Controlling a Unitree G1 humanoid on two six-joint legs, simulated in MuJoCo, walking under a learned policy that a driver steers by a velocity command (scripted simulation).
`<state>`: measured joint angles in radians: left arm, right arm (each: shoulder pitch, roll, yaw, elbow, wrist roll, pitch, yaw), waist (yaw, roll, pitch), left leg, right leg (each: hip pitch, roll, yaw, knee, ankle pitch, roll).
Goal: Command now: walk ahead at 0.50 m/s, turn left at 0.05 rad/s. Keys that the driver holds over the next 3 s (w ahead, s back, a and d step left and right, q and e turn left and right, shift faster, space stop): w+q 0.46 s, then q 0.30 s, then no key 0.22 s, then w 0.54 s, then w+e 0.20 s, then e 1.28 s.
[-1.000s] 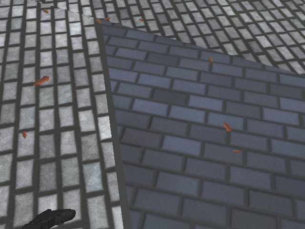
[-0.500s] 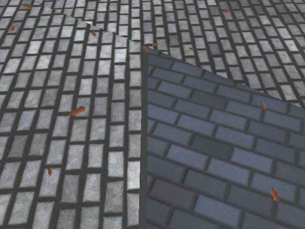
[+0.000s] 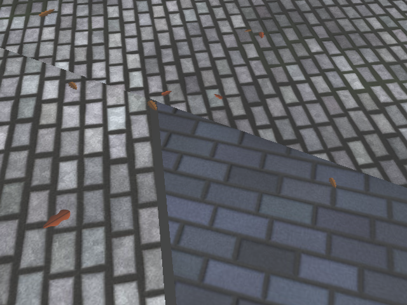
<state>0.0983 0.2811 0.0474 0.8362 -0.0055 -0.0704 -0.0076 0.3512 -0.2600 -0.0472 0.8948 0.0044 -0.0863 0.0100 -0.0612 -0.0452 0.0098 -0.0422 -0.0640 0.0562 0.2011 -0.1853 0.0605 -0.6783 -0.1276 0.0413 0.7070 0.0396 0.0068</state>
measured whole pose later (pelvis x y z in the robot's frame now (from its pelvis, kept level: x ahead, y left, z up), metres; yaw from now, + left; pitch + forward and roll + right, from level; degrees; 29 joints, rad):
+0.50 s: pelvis +0.27 -0.05 +0.00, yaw +13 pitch +0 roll -2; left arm 0.28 0.26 0.07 0.94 0.02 -0.10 0.00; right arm 0.19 -0.29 -0.08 0.79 0.02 -0.03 0.00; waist 0.05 0.04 0.02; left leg -0.69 0.13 -0.05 0.89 -0.05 0.01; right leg -0.04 0.02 -0.20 0.25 -0.21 -0.03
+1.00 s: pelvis +0.42 +0.03 -0.01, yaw +26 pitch +2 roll -1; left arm 0.11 0.30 0.06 0.83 0.00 0.01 0.04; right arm 0.17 -0.27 -0.06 0.69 -0.02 0.00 -0.01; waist -0.01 -0.03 0.04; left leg -0.37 -0.09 -0.04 0.44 -0.10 0.09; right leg -0.56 -0.07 0.07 0.90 -0.31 0.07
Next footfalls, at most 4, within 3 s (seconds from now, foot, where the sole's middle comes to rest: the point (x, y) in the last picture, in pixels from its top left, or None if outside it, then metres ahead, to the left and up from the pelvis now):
0.18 right None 0.29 -0.15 -0.79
0.68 left None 0.49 0.14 -0.79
1.16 right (220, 286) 0.55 -0.08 -0.79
1.58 left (111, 260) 0.66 0.29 -0.79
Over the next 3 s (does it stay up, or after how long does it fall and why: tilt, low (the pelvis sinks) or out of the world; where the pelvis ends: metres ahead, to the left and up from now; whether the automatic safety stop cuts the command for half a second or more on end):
stays up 0.85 0.24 -0.02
